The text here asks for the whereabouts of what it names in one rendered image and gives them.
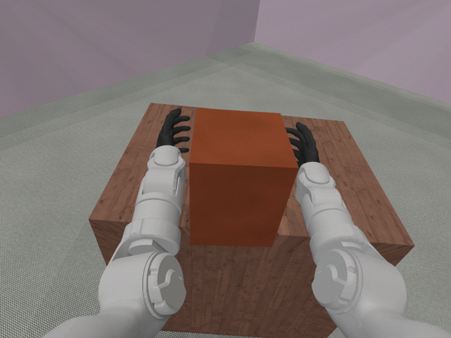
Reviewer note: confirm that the pedestal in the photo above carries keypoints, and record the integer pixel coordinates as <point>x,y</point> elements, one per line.
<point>253,291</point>

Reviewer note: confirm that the robot left forearm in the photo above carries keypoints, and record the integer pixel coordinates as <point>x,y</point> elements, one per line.
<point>155,222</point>

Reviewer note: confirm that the robot left hand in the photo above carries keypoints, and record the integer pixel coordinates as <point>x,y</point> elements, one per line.
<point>168,130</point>

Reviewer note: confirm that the carton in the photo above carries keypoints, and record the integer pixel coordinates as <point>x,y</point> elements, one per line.
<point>242,170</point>

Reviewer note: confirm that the robot left upper arm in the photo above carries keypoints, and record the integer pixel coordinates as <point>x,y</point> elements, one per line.
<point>137,295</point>

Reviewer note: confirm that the robot right forearm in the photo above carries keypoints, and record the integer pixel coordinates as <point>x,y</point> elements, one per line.
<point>326,216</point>

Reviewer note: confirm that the robot right upper arm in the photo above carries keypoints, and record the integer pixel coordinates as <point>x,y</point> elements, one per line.
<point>366,296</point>

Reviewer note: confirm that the robot right hand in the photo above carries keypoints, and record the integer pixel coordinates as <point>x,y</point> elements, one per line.
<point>307,145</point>

